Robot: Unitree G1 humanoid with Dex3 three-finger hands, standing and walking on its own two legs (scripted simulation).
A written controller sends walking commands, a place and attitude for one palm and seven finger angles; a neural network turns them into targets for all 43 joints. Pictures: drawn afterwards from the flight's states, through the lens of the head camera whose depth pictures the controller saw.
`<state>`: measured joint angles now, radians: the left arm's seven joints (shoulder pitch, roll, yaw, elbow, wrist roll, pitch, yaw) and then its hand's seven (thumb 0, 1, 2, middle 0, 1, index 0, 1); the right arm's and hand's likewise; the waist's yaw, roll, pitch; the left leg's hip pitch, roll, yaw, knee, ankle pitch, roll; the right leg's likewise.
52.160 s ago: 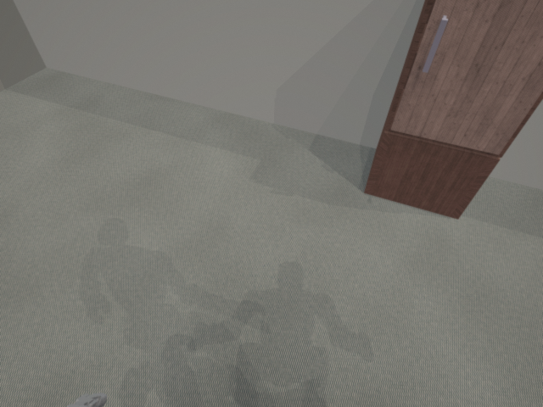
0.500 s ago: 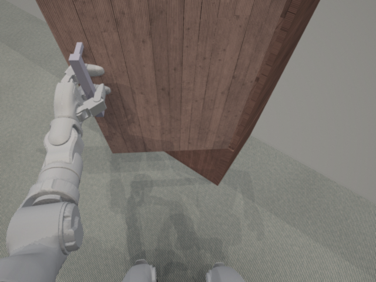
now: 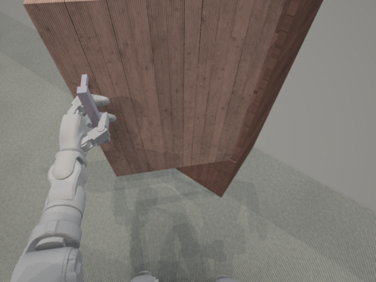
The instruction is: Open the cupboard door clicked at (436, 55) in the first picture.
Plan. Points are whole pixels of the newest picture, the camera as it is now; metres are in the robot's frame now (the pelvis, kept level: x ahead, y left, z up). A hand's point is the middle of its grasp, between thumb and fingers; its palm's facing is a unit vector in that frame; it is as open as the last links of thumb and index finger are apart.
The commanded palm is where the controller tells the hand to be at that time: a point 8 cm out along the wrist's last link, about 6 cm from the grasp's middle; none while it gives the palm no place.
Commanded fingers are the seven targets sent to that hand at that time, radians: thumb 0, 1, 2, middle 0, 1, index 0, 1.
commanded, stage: pull the door open along its arc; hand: left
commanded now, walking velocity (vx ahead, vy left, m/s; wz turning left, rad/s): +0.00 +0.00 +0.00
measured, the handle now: (96, 112) +0.47 +0.20 +0.08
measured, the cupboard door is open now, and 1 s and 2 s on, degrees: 45 76 77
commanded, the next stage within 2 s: open thumb and fingers to let go in 0.56 s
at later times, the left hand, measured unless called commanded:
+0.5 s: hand (146, 202) +0.26 +0.07 +0.08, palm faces +0.36 -0.93 +0.00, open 5.8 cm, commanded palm +0.18 +0.12 +0.08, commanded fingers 0.00 0.90 0.90 -0.40 -1.35 -0.40 -1.35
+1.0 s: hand (153, 207) +0.25 +0.06 +0.08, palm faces +0.42 -0.91 -0.01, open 8.7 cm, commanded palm +0.20 +0.10 +0.08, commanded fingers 0.00 -0.36 0.36 -0.31 -1.22 -0.31 -1.22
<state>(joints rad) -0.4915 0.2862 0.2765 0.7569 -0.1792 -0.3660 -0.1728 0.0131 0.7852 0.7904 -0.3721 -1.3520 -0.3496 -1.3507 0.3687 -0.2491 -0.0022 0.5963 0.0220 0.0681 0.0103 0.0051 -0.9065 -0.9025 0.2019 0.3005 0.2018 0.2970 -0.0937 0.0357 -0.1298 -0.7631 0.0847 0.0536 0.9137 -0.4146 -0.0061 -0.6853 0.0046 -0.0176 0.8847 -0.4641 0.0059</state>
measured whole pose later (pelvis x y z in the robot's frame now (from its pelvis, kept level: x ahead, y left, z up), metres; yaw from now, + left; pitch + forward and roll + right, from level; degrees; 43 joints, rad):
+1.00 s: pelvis +0.00 -0.05 +0.01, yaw +5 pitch +7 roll +1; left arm 0.30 -0.08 -0.22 -0.06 0.06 -0.22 0.48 0.01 0.26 0.62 -0.36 -1.28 -0.36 -1.28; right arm 0.23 -0.21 0.01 0.54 -0.06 0.01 0.00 0.01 -0.91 -0.90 0.20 0.30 0.20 0.30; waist 0.00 0.05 -0.10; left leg -0.58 0.05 -0.03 0.85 -0.39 -0.05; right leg -0.50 -0.02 -0.10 0.89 -0.51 -0.05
